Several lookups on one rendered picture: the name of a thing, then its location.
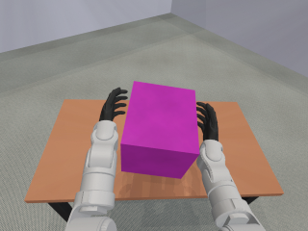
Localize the left robot upper arm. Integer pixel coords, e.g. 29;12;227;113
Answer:
65;217;117;231

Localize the robot left hand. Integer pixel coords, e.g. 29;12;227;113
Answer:
99;88;128;121

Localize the carton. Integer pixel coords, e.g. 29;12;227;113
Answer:
120;81;200;179

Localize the table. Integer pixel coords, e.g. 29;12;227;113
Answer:
24;99;284;222

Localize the robot left forearm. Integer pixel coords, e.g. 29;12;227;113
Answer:
64;120;118;231

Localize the robot right hand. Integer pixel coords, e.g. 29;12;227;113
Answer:
196;102;218;141

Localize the robot right forearm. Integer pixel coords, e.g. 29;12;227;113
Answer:
196;140;266;231

